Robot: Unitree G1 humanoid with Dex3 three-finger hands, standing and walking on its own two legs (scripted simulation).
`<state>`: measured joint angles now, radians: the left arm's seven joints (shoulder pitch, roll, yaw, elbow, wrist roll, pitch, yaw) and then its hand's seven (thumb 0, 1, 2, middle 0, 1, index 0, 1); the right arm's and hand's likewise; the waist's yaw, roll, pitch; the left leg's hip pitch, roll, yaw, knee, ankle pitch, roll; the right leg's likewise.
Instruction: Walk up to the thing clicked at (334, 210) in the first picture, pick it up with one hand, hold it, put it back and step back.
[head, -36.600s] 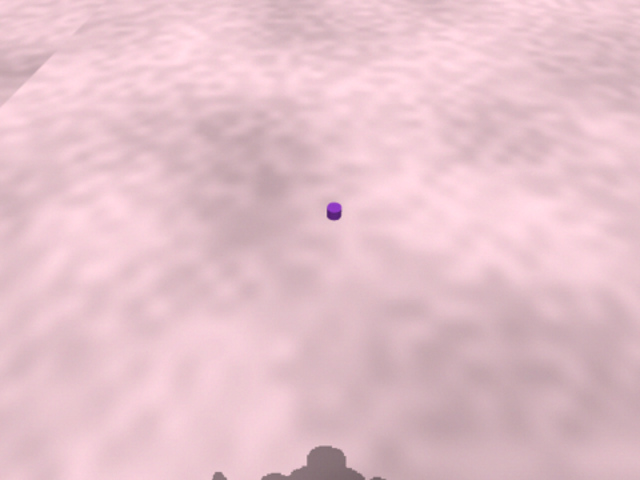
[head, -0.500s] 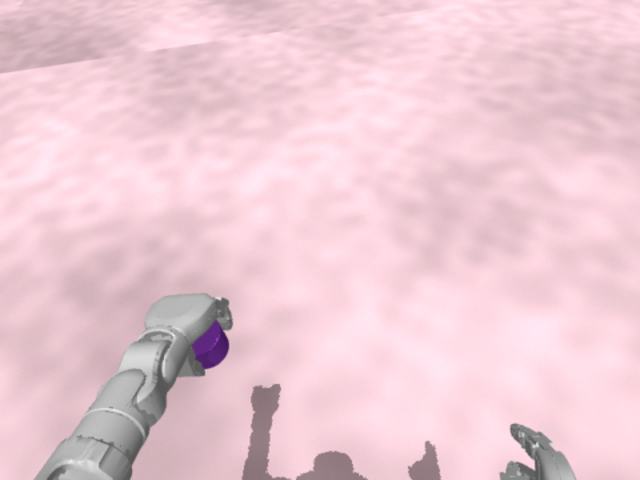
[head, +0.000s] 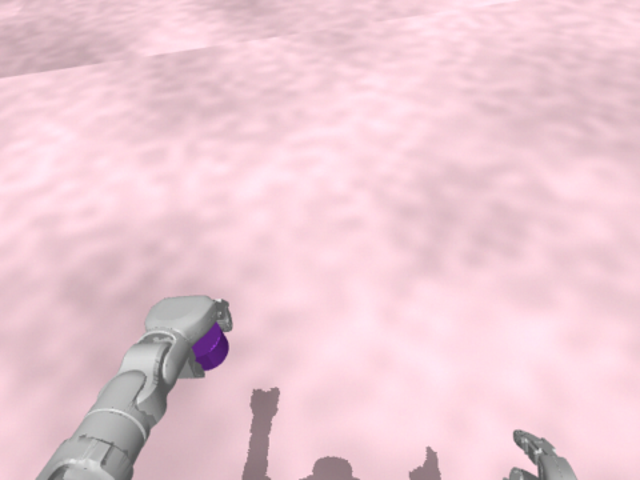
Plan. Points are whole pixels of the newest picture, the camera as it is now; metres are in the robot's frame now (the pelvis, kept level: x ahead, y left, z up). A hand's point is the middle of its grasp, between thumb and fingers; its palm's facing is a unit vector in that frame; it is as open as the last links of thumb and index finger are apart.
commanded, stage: crouch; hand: left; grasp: from above
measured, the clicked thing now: (203, 343) +0.31 +0.22 -0.06
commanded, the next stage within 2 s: lower in 1.94 s
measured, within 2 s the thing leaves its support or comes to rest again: neither
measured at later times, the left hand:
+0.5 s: hand (220, 373) +0.33 +0.23 -0.20, palm faces -0.42 +0.03 -0.91, open 8.8 cm
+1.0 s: hand (244, 400) +0.36 +0.24 -0.44, palm faces -0.46 -0.01 -0.89, open 8.8 cm
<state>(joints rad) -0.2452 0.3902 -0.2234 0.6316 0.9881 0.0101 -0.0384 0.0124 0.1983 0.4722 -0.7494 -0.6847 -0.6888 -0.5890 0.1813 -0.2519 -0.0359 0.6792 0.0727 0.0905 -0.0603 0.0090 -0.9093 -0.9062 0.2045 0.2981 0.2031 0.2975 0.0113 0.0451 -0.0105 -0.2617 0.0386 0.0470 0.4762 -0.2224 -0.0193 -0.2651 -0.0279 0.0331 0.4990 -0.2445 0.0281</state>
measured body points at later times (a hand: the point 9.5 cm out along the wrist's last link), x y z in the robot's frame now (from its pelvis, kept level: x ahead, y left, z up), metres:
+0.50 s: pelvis -0.04 +0.01 -0.10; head +0.07 +0.02 +0.34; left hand +0.34 +0.23 -0.15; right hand +0.05 -0.28 -0.22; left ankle +0.02 +0.13 -0.74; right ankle +0.01 -0.14 -0.74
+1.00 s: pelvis -0.06 +0.01 -0.29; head +0.14 +0.04 +0.11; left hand +0.38 +0.24 -0.39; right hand +0.00 -0.26 -0.42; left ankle +0.01 +0.13 -0.74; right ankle +0.01 -0.14 -0.74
